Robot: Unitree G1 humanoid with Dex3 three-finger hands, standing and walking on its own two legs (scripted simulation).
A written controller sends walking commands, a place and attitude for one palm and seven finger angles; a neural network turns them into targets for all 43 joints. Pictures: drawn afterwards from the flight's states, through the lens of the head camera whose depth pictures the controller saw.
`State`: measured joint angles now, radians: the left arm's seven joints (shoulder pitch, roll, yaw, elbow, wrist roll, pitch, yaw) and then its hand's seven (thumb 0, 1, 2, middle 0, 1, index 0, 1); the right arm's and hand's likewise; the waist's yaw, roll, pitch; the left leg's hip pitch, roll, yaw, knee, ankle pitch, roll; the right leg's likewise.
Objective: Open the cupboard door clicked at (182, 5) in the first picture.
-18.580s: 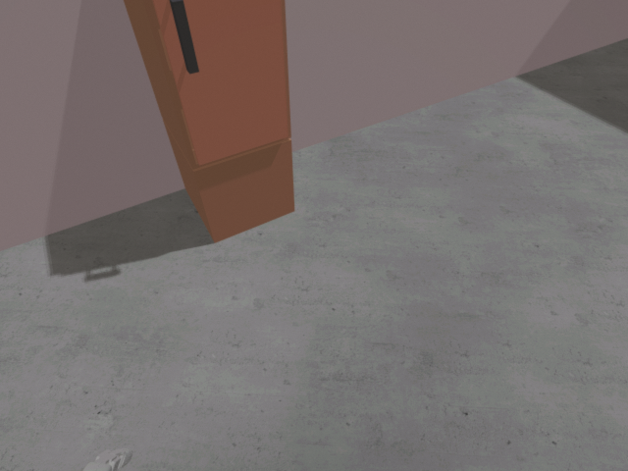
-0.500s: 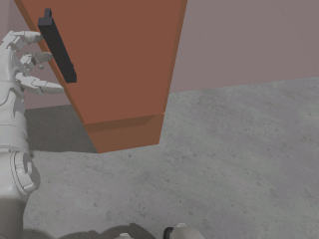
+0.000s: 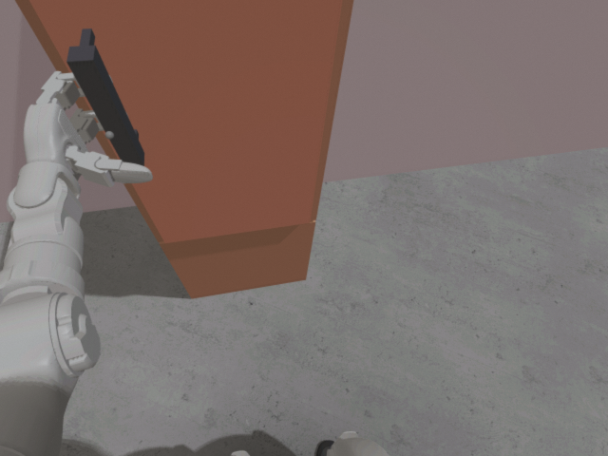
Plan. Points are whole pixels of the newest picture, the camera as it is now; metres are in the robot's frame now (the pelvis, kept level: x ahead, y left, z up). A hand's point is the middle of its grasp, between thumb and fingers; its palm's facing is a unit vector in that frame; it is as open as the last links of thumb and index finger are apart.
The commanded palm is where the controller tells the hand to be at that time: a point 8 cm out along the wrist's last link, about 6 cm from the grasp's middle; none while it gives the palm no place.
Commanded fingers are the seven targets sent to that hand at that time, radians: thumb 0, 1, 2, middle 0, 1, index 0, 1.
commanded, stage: slide the fingers in behind the handle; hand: left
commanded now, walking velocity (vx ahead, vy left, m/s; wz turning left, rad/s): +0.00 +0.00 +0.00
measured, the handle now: (113, 104) +0.55 +0.23 +0.11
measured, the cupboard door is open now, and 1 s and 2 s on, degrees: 0 0 3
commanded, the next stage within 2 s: close the thumb around the handle in 0.86 s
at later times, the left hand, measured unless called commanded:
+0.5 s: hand (128, 134) +0.50 +0.20 +0.11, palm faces +0.14 -0.99 -0.01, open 14.0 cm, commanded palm +0.46 +0.24 +0.11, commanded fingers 0.00 -0.50 0.30 -0.30 -1.20 -0.30 -1.20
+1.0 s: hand (128, 136) +0.49 +0.20 +0.11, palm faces +0.14 -0.99 -0.01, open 14.1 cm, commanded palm +0.46 +0.24 +0.11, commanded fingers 0.00 -0.33 0.37 -0.31 -1.22 -0.31 -1.22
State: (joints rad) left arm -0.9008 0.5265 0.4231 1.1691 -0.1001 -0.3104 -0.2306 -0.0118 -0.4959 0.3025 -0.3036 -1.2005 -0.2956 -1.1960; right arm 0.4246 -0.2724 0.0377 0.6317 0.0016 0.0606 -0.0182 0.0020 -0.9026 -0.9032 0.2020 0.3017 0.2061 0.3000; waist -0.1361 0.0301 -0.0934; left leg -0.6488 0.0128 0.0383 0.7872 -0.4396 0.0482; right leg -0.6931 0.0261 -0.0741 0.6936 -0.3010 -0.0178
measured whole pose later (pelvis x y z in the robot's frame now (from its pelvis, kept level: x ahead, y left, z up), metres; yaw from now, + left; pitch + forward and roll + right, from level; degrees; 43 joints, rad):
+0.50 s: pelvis +0.00 -0.01 +0.00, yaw +0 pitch +17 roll -2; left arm -0.91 0.47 0.40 1.17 -0.09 -0.33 -0.13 -0.01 -0.50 0.30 -0.29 -1.20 -0.29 -1.20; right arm 0.42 -0.27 0.03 0.65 0.00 0.04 -0.01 0.00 -0.90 -0.90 0.20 0.30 0.21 0.30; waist -0.13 0.03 -0.08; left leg -0.64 0.01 0.03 0.78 -0.43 0.04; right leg -0.69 0.02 -0.08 0.71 -0.30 -0.03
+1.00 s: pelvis -0.01 +0.00 +0.00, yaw +0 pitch +17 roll -2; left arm -0.92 0.47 0.39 1.18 -0.09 -0.35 -0.13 -0.01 -0.49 0.30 -0.29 -1.20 -0.28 -1.20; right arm 0.42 -0.27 0.03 0.65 -0.01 0.02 -0.01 0.00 -0.90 -0.90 0.20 0.30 0.21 0.30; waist -0.13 0.03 -0.09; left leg -0.65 0.01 0.04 0.79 -0.43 0.04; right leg -0.70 0.02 -0.07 0.71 -0.30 -0.02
